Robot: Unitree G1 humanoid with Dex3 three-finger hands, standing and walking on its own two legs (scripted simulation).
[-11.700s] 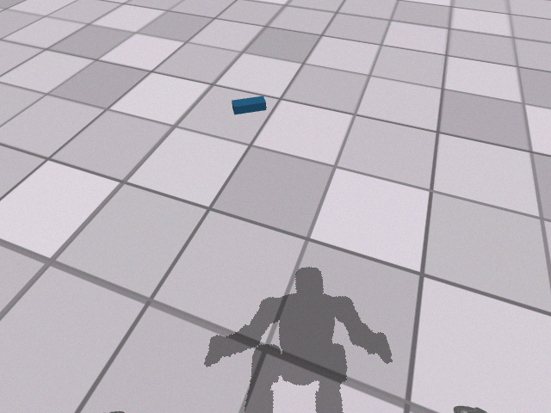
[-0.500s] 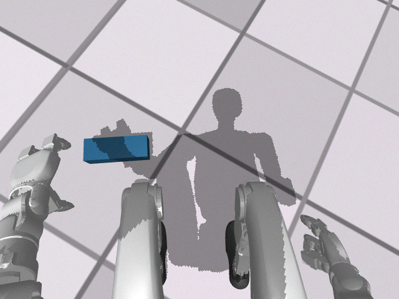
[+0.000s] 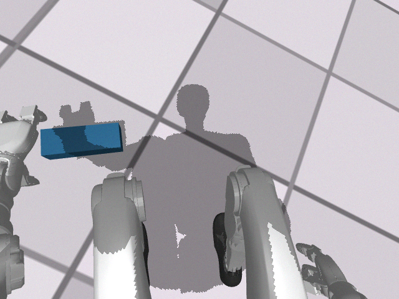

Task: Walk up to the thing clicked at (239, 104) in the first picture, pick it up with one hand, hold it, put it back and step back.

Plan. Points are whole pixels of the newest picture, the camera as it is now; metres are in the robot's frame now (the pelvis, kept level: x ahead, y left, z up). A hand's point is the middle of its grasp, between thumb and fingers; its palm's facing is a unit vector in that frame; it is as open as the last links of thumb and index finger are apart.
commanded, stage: rise first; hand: left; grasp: from above
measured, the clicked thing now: (84, 141) +0.46 +0.29 -0.33
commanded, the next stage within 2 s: none
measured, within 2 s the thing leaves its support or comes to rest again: neither
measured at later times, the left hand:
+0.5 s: hand (37, 148) +0.40 +0.35 -0.19, palm faces -0.43 -0.09 -0.90, open 14.2 cm
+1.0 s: hand (44, 144) +0.41 +0.34 -0.20, palm faces -0.43 -0.10 -0.90, open 14.2 cm
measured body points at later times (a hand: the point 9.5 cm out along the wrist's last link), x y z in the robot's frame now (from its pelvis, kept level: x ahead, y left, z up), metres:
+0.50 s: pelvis +0.01 +0.00 -0.03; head +0.23 +0.07 +0.36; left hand +0.42 +0.35 -0.13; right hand +0.12 -0.28 -0.15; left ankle +0.09 +0.13 -0.32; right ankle +0.10 -0.13 -0.32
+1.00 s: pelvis +0.01 +0.00 -0.04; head +0.24 +0.07 +0.34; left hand +0.43 +0.35 -0.15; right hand +0.10 -0.28 -0.15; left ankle +0.09 +0.13 -0.32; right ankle +0.10 -0.13 -0.32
